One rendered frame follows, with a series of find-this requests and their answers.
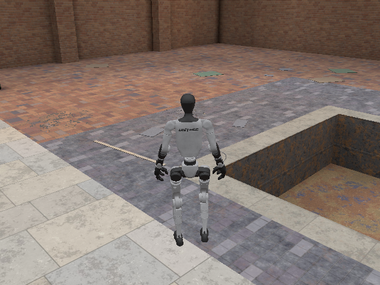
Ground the left robot upper arm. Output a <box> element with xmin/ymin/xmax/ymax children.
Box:
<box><xmin>161</xmin><ymin>120</ymin><xmax>176</xmax><ymax>153</ymax></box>

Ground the right robot forearm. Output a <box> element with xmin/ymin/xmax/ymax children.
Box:
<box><xmin>212</xmin><ymin>143</ymin><xmax>224</xmax><ymax>167</ymax></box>

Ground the left robot hand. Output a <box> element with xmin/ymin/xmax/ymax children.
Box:
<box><xmin>154</xmin><ymin>167</ymin><xmax>168</xmax><ymax>181</ymax></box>

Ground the left robot forearm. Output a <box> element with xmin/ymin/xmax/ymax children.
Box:
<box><xmin>156</xmin><ymin>144</ymin><xmax>167</xmax><ymax>169</ymax></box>

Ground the right robot upper arm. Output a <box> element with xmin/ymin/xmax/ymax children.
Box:
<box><xmin>201</xmin><ymin>119</ymin><xmax>218</xmax><ymax>152</ymax></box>

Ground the robot right foot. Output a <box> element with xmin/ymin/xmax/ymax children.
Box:
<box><xmin>200</xmin><ymin>228</ymin><xmax>208</xmax><ymax>242</ymax></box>

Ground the robot right thigh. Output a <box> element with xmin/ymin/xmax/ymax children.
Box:
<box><xmin>198</xmin><ymin>165</ymin><xmax>210</xmax><ymax>203</ymax></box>

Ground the right robot hand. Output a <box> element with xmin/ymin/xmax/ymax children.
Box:
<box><xmin>213</xmin><ymin>165</ymin><xmax>226</xmax><ymax>180</ymax></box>

